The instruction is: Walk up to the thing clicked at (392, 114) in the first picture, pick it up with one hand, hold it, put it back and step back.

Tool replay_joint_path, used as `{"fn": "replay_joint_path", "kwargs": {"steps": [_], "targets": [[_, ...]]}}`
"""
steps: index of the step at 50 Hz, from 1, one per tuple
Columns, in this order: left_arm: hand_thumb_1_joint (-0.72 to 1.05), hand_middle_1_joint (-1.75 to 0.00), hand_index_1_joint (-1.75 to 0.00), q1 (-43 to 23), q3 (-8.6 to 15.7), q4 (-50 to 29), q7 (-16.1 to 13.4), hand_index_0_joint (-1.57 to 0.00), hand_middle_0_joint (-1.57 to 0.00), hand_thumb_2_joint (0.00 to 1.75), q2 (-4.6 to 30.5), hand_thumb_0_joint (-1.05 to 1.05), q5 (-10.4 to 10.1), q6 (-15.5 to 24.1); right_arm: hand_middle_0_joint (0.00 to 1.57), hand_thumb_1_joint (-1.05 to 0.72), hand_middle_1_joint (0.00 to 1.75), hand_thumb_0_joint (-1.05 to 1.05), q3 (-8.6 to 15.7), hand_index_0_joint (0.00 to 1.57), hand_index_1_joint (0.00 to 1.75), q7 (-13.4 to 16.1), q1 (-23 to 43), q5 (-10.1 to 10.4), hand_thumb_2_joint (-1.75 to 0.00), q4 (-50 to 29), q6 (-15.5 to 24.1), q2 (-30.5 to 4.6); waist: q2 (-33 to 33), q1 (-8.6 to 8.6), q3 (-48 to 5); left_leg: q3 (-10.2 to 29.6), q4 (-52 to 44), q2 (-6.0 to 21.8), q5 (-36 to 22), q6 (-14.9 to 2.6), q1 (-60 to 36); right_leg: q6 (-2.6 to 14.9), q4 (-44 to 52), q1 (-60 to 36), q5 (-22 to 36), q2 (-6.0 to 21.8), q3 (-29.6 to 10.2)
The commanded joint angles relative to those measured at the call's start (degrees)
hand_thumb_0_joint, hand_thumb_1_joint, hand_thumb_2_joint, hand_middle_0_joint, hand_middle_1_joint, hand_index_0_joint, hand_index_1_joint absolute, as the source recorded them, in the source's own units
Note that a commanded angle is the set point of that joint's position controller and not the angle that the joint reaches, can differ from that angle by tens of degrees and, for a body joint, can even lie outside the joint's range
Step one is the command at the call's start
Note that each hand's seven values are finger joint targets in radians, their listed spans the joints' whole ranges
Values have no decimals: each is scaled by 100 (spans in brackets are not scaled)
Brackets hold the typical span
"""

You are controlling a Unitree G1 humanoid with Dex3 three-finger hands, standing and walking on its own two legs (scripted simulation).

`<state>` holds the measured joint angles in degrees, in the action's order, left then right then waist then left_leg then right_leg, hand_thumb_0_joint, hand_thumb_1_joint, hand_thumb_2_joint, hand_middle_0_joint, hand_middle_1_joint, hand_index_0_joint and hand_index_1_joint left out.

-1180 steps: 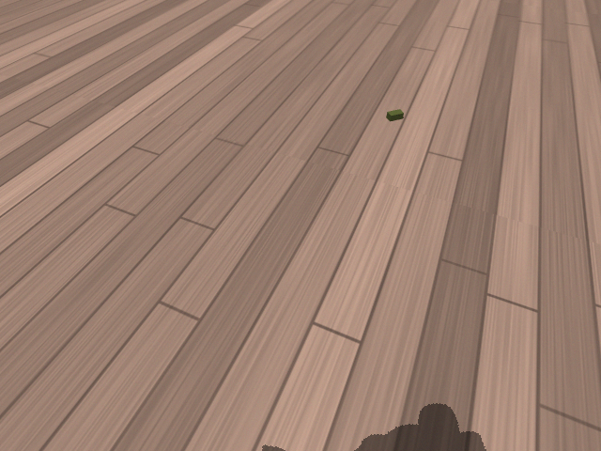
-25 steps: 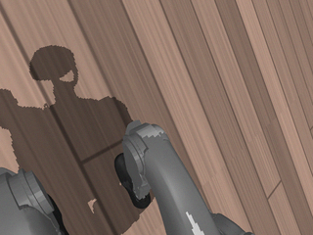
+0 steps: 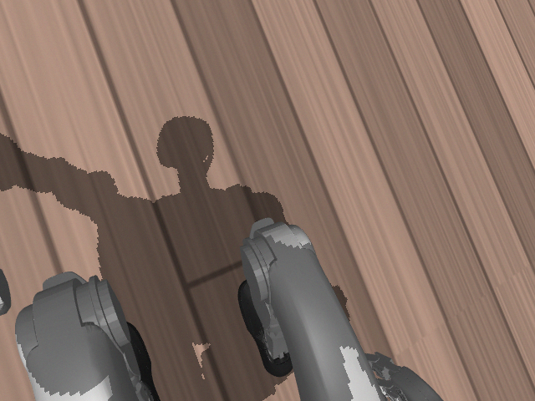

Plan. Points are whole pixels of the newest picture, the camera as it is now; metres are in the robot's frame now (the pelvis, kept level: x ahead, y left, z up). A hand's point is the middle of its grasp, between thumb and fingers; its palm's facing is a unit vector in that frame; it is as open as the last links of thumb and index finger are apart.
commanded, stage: lift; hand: left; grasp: from above
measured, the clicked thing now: out of the picture +0.46 +0.37 -0.21
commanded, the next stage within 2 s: hold in 1.64 s
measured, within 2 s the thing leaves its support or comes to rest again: neither
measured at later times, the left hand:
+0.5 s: hand out of the picture +0.39 +0.36 -0.05, palm faces -0.23 -0.34 -0.91, open 7.9 cm
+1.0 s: hand out of the picture +0.32 +0.32 +0.17, palm faces -0.24 -0.35 -0.90, open 7.9 cm
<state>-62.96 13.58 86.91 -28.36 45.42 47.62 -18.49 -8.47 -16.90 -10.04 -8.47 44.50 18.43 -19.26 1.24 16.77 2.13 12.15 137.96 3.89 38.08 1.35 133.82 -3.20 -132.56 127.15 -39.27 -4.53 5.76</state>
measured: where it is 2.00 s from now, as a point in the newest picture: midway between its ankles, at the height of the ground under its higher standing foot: (210, 368)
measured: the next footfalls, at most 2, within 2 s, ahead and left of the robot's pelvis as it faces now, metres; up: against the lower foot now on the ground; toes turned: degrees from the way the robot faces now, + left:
none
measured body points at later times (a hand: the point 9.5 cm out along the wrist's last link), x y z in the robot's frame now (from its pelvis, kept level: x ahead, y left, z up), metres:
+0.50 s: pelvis +0.00 -0.01 +0.06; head +0.19 +0.04 +0.47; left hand +0.40 +0.37 +0.01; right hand +0.11 -0.26 -0.07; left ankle +0.07 +0.14 -0.30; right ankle +0.10 -0.12 -0.30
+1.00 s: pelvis +0.02 -0.01 +0.26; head +0.14 +0.02 +0.69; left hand +0.34 +0.34 +0.22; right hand +0.18 -0.25 +0.13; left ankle +0.07 +0.14 -0.30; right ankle +0.10 -0.12 -0.30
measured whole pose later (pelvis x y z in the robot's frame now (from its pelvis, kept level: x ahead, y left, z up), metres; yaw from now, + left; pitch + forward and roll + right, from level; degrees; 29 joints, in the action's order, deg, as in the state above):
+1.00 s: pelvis +0.02 -0.01 +0.26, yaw +10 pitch +26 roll -3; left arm -31.0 -3.9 52.1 -16.5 21.0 40.3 -32.7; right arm -0.7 1.6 -8.9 2.9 46.9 8.2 -14.1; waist -2.9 4.8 -11.9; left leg 3.8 87.7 4.1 31.3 1.9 82.4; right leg -0.4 -86.2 78.5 -33.5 -1.4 1.9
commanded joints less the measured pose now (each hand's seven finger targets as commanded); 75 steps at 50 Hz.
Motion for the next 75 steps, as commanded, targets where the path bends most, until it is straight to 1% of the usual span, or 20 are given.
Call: {"fn": "replay_joint_path", "kwargs": {"steps": [1, 7, 8, 10, 11, 19, 26, 31, 37, 38, 39, 44, 45, 49, 55, 57, 62, 65, 69, 75], "targets": [[65, -46, -42, -1532, -140, -1138, -39, -108, -104, 35, 1295, 0, 94, -88, 20, -92, 30, 0, 549, 20, 30, 100, -1262, 103, -90, 15, -105, -1408, -2238, -171, -4506, -757, -1354, -24, -1171, -164, -3122, 439, 1443, -2284, 1482, -199, 418], [51, -43, -40, -1457, -206, -1774, 261, -98, -95, 34, 1044, 0, -30, -256, 20, -91, 30, 0, 792, 20, 30, 174, -1250, 269, -90, 83, -365, -1266, -2199, -448, -5045, -875, -1536, -73, -1330, -185, -3356, 481, 1552, -2334, 1557, -141, 313], [51, -44, -40, -1343, -333, -1614, 339, -98, -95, 34, 871, 0, -11, -276, 20, -91, 30, 0, 817, 20, 30, 196, -1222, 291, -90, 101, -399, -1229, -2098, -406, -4883, -885, -1604, -77, -1234, -186, -3327, 485, 1620, -2311, 1462, -154, 290], [54, -44, -40, -1310, -266, -1926, 408, -100, -97, 35, 935, 0, 46, -249, 20, -91, 30, 0, 876, 20, 30, 225, -1277, 343, -90, 108, -463, -1222, -2044, -523, -5041, -907, -1663, -104, -1287, -204, -3385, 490, 1663, -2356, 1510, -120, 277], [55, -44, -41, -1061, -347, -1836, 465, -100, -97, 36, 752, 0, 63, -277, 20, -91, 30, 0, 916, 20, 30, 237, -1239, 373, -90, 124, -487, -1178, -1942, -567, -4982, -932, -1757, -120, -1272, -200, -3426, 497, 1717, -2362, 1471, -111, 264], [55, -44, -41, -689, -574, -2502, 726, -100, -98, 40, 211, 0, -60, -370, 20, -91, 30, 0, 1174, 20, 30, 476, -1105, 549, -90, 0, -670, -1064, -1549, -741, -4998, -920, -2479, -188, -900, -220, -3889, 514, 2361, -2460, 1013, -6, 137], [52, -47, -43, -160, -773, -3451, 984, -97, -94, 37, 4, 0, -169, -471, 20, -91, 30, 0, 1212, 20, 30, 810, -785, 693, -90, -238, -805, -883, -1202, -908, -4989, -921, -3177, -231, -439, -239, -4356, 495, 3211, -2985, 352, 1, -71], [55, -47, -44, 463, -869, -4019, 986, -99, -96, 40, -244, 0, -240, -738, 20, -91, 30, 0, 1178, 20, 30, 1141, -596, 857, -90, -373, -886, -763, -1150, -1072, -4954, -878, -3978, -220, -440, -200, -5016, 510, 3789, -3519, 449, 32, -83], [54, -47, -44, 834, -1223, -4487, 1078, -98, -96, 40, -655, 0, -310, -1087, 20, -90, 30, 0, 1136, 20, 30, 1552, -455, 981, -90, -396, -936, -618, -1071, -1048, -4653, -983, -4804, -218, -425, -186, -5793, 489, 4660, -4390, 467, 39, -182], [52, -46, -44, 925, -1167, -4614, 1065, -97, -94, 39, -526, 0, -329, -1129, 20, -90, 30, 0, 1120, 20, 30, 1616, -389, 1001, -90, -411, -935, -613, -1091, -1154, -4661, -997, -4969, -229, -391, -178, -6003, 493, 4841, -4598, 390, 42, -229], [51, -46, -43, 1065, -1289, -4489, 1069, -95, -93, 36, -743, 0, -374, -1190, 20, -90, 30, 0, 1106, 20, 30, 1663, -343, 1019, -90, -376, -928, -577, -1101, -1112, -4472, -958, -5163, -225, -337, -161, -6136, 493, 4952, -4669, 354, 57, -213], [48, -48, -45, 1246, -1431, -4651, 985, -92, -89, 36, -926, 0, -417, -1348, 20, -90, 30, 0, 1066, 20, 30, 1860, -263, 1136, -90, -284, -894, -486, -894, -1146, -4332, -1020, -5883, -218, -670, -173, -7037, 481, 5736, -5658, 727, 63, -259], [46, -47, -44, 1376, -1593, -4486, 987, -91, -89, 35, -1177, 0, -443, -1391, 20, -90, 30, 0, 1050, 20, 30, 1889, -247, 1157, -90, -228, -876, -451, -785, -1063, -4058, -1040, -6047, -233, -671, -185, -7049, 476, 5917, -5791, 728, 62, -279], [44, -48, -45, 1299, -1653, -4310, 942, -89, -87, 36, -1268, 0, -523, -1456, 20, -89, 30, 0, 1051, 20, 30, 2021, -255, 1172, -90, -77, -833, -409, -688, -1069, -3707, -1027, -6646, -214, -856, -171, -7642, 455, 6487, -6383, 926, 82, -293], [45, -51, -47, 1292, -1886, -3903, 896, -89, -85, 33, -1733, 0, -606, -1496, 20, -89, 30, 0, 1024, 20, 30, 2116, -403, 1171, -90, 32, -796, -300, -663, -1096, -3292, -1190, -7322, -267, -1619, -170, -8384, 416, 7225, -7320, 1735, 117, -329], [46, -51, -47, 1298, -1804, -3863, 857, -89, -86, 34, -1586, 0, -575, -1508, 20, -89, 30, 0, 1021, 20, 30, 2121, -443, 1157, -90, 30, -791, -295, -723, -1163, -3320, -1241, -7544, -297, -1890, -163, -8626, 416, 7430, -7695, 1987, 133, -358], [53, -53, -47, 1417, -1896, -3617, 818, -94, -89, 32, -1836, 0, -611, -1595, 20, -89, 30, 0, 991, 20, 30, 2108, -585, 1132, -90, 3, -810, -279, -510, -1131, -3146, -1209, -8167, -306, -2423, -151, -9385, 392, 7958, -8336, 2530, 137, -298], [54, -54, -49, 1278, -1862, -3796, 757, -95, -90, 37, -1861, 0, -715, -1624, 20, -89, 30, 0, 996, 20, 30, 2094, -616, 1127, -90, -48, -816, -268, -611, -1264, -3228, -1249, -8481, -327, -2684, -133, -9800, 384, 8247, -8831, 2801, 152, -336], [55, -55, -50, 1361, -1933, -3379, 677, -95, -90, 38, -2096, 0, -839, -1728, 20, -88, 30, 0, 964, 20, 30, 2056, -645, 1102, -89, -31, -820, -246, -355, -1212, -2910, -1268, -8807, -345, -2896, -156, -9969, 349, 8607, -9207, 3085, 186, -376], [55, -54, -49, 1217, -1946, -3473, 735, -93, -89, 35, -2080, 0, -825, -1739, 20, -88, 30, 0, 1011, 20, 30, 1936, -730, 1125, -89, -10, -829, -288, -305, -1313, -2919, -1311, -9240, -380, -3390, -169, -10481, 328, 8951, -9822, 3642, 225, -407]]}}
